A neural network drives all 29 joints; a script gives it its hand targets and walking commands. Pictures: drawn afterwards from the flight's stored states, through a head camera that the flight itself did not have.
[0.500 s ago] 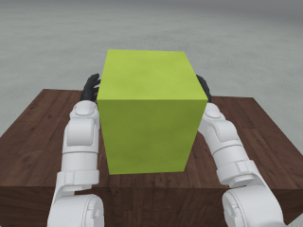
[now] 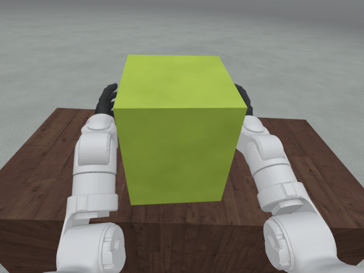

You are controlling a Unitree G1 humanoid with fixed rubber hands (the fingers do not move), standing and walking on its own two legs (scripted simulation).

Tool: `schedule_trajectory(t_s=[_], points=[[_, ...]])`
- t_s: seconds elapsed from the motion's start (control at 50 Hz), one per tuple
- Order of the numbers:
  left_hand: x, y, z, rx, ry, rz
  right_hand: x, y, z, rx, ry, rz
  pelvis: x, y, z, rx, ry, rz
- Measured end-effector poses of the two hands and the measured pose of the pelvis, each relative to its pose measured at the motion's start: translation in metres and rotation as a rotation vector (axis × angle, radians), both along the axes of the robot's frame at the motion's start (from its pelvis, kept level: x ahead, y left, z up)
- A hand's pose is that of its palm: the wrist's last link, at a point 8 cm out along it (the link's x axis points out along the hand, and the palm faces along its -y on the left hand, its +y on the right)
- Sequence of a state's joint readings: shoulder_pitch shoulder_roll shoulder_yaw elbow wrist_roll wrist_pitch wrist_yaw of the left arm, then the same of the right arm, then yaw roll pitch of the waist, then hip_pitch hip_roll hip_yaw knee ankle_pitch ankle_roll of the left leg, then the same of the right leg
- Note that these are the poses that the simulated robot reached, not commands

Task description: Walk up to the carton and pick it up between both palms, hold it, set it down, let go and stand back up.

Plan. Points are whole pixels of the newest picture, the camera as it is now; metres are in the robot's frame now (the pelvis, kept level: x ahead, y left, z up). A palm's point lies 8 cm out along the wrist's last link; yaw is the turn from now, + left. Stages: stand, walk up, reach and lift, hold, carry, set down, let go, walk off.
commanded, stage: hold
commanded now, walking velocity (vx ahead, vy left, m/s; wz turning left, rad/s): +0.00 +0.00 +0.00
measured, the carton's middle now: (175, 129) +0.37 +0.01 +0.20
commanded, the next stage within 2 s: none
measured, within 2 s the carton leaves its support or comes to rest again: neither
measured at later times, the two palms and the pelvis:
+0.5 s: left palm (106, 119) +0.37 +0.16 +0.22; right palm (242, 118) +0.38 -0.13 +0.23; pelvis +0.01 +0.00 +0.00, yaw +0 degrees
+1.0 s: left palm (105, 120) +0.37 +0.16 +0.22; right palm (242, 119) +0.37 -0.13 +0.23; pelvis +0.01 +0.00 +0.00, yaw +0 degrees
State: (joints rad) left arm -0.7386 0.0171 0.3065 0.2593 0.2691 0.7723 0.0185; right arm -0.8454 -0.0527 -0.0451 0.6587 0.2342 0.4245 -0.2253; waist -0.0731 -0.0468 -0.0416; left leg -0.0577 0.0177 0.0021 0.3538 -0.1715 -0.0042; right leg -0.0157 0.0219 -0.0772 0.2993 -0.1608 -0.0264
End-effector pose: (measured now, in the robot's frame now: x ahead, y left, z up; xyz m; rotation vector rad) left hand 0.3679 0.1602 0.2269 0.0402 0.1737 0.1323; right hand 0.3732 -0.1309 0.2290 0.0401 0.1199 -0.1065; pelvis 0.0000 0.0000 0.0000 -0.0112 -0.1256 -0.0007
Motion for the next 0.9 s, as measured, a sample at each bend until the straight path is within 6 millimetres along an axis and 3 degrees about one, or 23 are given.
schedule_trajectory(t_s=[0.9], points=[[0.003, -0.001, -0.001, 0.001, -0.024, -0.005, 0.003, -0.001, 0.000, 0.006, -0.021, -0.002, 0.011, 0.002, 0.000, -0.005, -0.003, 0.003]])
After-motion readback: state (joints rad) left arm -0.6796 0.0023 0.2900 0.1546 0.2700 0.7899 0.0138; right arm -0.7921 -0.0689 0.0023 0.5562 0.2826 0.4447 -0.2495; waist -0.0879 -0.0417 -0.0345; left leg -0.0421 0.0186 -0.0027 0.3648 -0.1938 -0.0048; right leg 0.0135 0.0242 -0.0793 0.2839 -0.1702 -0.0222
